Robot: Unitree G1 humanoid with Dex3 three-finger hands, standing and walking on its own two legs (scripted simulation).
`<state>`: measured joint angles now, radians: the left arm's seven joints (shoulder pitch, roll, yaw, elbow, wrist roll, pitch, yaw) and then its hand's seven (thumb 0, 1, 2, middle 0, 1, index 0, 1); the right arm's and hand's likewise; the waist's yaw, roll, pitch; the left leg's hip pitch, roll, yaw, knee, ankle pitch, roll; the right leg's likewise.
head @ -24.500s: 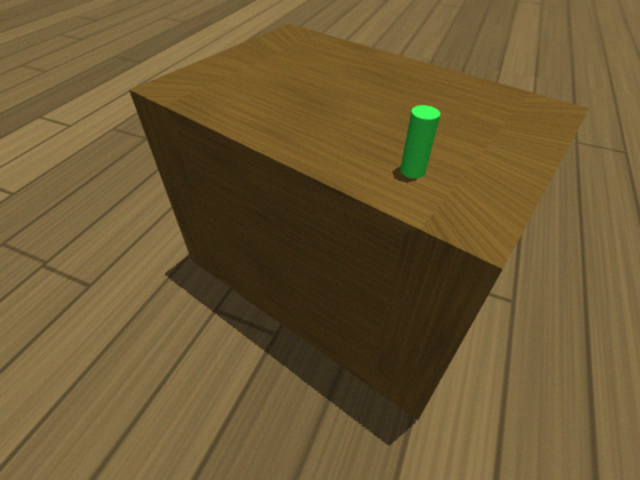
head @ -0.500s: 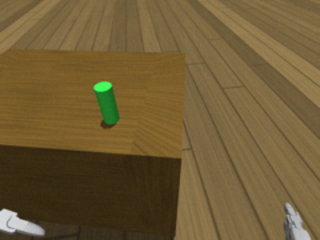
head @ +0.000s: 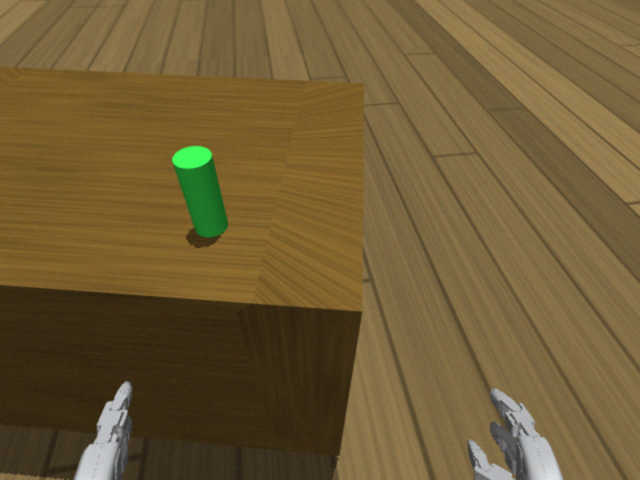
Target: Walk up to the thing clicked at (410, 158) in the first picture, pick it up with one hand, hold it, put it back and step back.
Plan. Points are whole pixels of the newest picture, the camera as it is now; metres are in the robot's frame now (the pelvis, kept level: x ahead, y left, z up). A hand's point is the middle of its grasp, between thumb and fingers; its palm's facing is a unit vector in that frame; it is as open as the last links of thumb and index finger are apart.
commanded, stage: home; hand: left
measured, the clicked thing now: (202, 194) +0.51 +0.20 +0.08
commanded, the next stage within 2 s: none
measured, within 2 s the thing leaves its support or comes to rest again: neither
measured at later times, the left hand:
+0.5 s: hand (188, 459) +0.19 +0.18 -0.07, palm faces +0.09 -0.96 -0.25, open 17.7 cm
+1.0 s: hand (186, 465) +0.18 +0.18 -0.07, palm faces +0.12 -0.96 -0.26, open 17.5 cm
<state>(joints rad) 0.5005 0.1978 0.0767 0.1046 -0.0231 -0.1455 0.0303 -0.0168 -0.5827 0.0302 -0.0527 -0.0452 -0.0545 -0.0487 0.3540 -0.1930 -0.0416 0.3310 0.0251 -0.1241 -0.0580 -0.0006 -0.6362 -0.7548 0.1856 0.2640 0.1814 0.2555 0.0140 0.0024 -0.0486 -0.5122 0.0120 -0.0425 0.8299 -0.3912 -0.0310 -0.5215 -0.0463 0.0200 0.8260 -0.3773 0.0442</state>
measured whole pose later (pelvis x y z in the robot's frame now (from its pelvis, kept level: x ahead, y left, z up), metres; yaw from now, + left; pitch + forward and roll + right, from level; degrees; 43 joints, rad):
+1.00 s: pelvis +0.01 +0.00 -0.01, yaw +0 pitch +7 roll -2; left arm 0.47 0.20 0.00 0.03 -0.01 0.17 0.13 -0.01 -0.56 0.04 -0.05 -0.05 -0.05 -0.05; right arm 0.27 -0.21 0.01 0.50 0.02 -0.10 -0.12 0.01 -0.90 -0.90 0.21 0.31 0.20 0.30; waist -0.01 0.03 -0.10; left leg -0.61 0.04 -0.07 0.96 -0.47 -0.04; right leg -0.60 -0.01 0.00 0.91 -0.43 0.04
